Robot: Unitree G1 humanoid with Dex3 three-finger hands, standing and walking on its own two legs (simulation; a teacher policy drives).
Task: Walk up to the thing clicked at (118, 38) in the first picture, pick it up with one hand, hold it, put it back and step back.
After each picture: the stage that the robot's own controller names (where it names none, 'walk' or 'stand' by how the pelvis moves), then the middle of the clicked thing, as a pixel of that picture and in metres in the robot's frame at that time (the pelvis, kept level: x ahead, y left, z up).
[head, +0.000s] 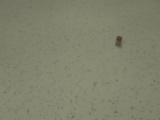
stand; (118, 41) +1.46 -0.41 -0.72
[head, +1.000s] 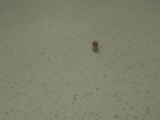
walk; (95, 46) +1.38 +0.00 -0.69
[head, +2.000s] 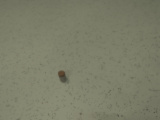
walk; (62, 76) +0.91 +0.29 -0.72
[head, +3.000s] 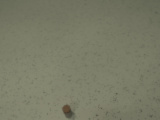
walk; (67, 111) +0.59 +0.26 -0.72
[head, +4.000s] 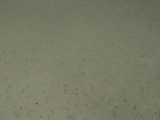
stand; out of the picture +0.44 +0.21 -0.71
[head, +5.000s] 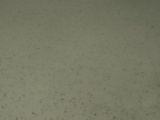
stand; out of the picture +0.38 +0.21 -0.72
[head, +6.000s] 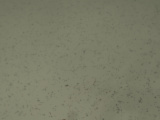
walk; out of the picture +0.36 +0.25 -0.70
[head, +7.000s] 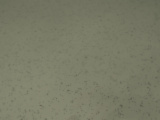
walk; out of the picture +0.38 +0.25 -0.70
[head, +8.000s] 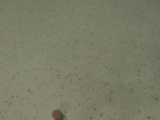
walk; (58, 115) +0.37 +0.22 -0.69
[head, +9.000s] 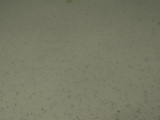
walk; out of the picture +0.47 +0.27 -0.72
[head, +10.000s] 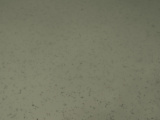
stand; out of the picture +0.44 +0.21 -0.70
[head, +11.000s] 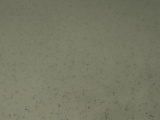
stand; out of the picture +0.40 +0.23 -0.71
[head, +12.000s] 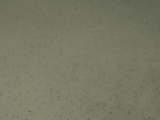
stand; out of the picture +0.39 +0.23 -0.72
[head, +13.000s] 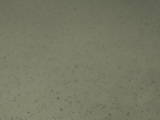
stand; out of the picture +0.38 +0.23 -0.72
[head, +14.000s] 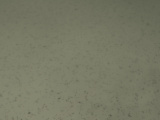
stand; out of the picture +0.38 +0.23 -0.72
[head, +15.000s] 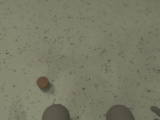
go down; (44, 84) +0.43 +0.23 -0.47
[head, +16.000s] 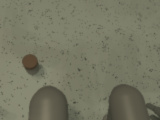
go down; (31, 65) +0.46 +0.24 -0.31
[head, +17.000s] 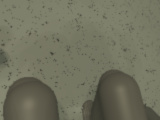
close in; out of the picture +0.44 +0.27 -0.24
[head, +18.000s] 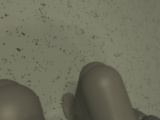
close; out of the picture +0.43 +0.30 -0.22
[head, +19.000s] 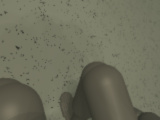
lift; out of the picture +0.42 +0.29 -0.23
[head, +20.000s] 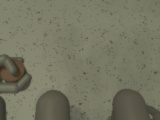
lift; (16, 76) +0.35 +0.25 -0.06
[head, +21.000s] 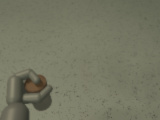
hold; (39, 93) +0.33 +0.18 +0.02
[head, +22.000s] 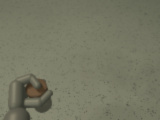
hold; (39, 96) +0.32 +0.18 -0.01
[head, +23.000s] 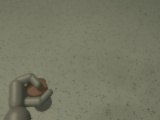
hold; (39, 95) +0.33 +0.18 -0.01
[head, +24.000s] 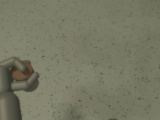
crouch; (26, 77) +0.39 +0.21 -0.06
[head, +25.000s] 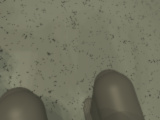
lower; out of the picture +0.48 +0.30 -0.14
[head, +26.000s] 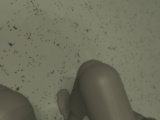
lower; out of the picture +0.43 +0.30 -0.23
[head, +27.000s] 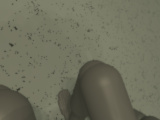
lower; out of the picture +0.43 +0.31 -0.23
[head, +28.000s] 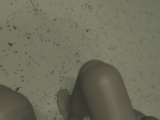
lower; out of the picture +0.43 +0.31 -0.23
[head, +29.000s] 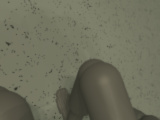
lower; out of the picture +0.44 +0.31 -0.23
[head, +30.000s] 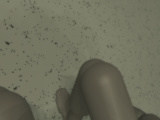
open; out of the picture +0.44 +0.31 -0.23
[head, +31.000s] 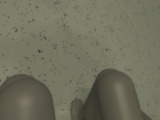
stand; out of the picture +0.44 +0.28 -0.24
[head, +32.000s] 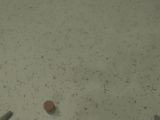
stand; (49, 107) +0.42 +0.22 -0.58
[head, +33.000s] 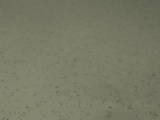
stand; out of the picture +0.40 +0.22 -0.66
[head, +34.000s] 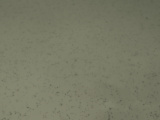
stand; out of the picture +0.40 +0.22 -0.67
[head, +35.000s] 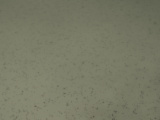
stand; out of the picture +0.41 +0.21 -0.71
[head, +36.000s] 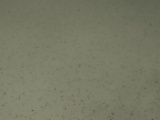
stand; out of the picture +0.40 +0.22 -0.72
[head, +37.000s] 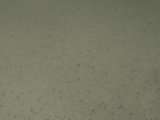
stand; out of the picture +0.39 +0.23 -0.72
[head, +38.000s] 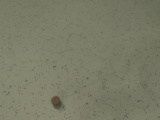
walk; (56, 102) +0.49 +0.20 -0.71
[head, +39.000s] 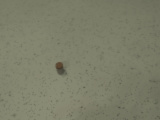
walk; (59, 68) +0.83 +0.28 -0.69
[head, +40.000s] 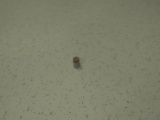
stand; (76, 62) +1.06 +0.17 -0.70
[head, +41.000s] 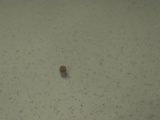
stand; (63, 71) +1.00 +0.23 -0.72
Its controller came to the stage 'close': yes
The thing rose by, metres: 0.70
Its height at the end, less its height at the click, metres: +0.00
